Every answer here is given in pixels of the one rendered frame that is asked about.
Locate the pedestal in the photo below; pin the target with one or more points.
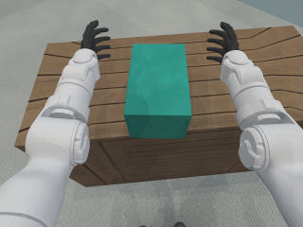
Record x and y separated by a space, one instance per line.
212 142

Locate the right robot forearm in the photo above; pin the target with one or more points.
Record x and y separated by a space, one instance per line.
250 93

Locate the robot right hand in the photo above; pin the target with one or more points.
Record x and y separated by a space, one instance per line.
229 42

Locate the left robot upper arm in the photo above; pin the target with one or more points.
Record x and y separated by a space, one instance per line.
34 196

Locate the robot left hand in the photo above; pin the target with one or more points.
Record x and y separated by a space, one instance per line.
89 41

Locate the carton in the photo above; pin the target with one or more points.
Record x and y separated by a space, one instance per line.
157 103

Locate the right robot upper arm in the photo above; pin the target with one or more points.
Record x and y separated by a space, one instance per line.
275 153

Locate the left robot forearm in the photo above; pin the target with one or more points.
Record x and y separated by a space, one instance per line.
74 90

